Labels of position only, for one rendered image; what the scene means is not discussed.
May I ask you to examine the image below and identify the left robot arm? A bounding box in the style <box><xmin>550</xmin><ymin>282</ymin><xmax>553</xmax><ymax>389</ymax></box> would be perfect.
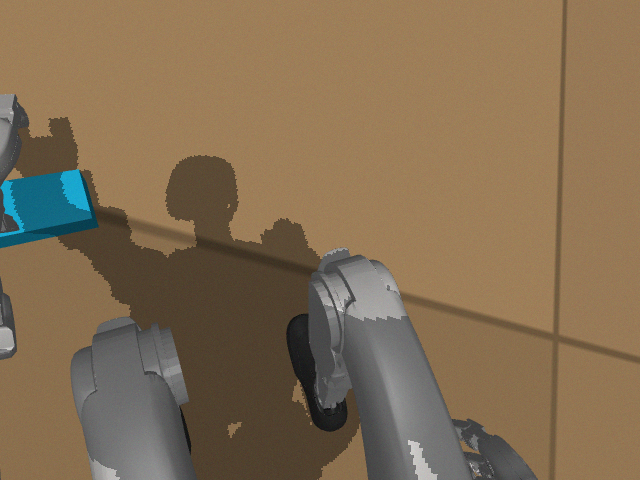
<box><xmin>0</xmin><ymin>188</ymin><xmax>17</xmax><ymax>480</ymax></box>

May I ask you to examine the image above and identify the right robot foot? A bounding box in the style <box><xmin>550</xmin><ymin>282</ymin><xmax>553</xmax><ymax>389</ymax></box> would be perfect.
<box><xmin>286</xmin><ymin>314</ymin><xmax>347</xmax><ymax>432</ymax></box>

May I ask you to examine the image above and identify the right robot hand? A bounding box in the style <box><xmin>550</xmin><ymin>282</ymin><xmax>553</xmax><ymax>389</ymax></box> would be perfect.
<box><xmin>452</xmin><ymin>419</ymin><xmax>538</xmax><ymax>480</ymax></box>

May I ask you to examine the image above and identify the left robot hand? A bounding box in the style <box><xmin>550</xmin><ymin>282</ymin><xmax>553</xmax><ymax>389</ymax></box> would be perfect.
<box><xmin>0</xmin><ymin>94</ymin><xmax>29</xmax><ymax>233</ymax></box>

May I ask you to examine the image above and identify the carton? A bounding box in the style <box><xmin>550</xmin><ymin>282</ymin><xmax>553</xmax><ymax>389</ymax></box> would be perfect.
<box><xmin>0</xmin><ymin>169</ymin><xmax>99</xmax><ymax>248</ymax></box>

